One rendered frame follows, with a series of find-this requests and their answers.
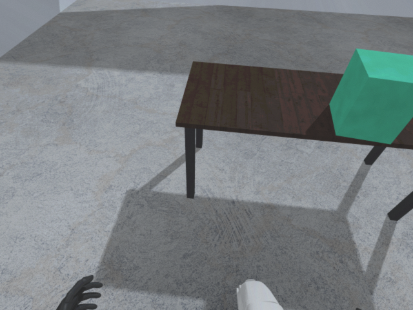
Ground right robot thigh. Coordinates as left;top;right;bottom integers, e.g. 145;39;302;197
236;281;283;310

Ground carton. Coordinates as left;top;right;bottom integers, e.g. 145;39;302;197
329;48;413;144

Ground left robot hand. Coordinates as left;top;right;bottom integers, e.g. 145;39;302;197
56;275;103;310

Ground table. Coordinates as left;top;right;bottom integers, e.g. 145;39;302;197
176;61;413;221

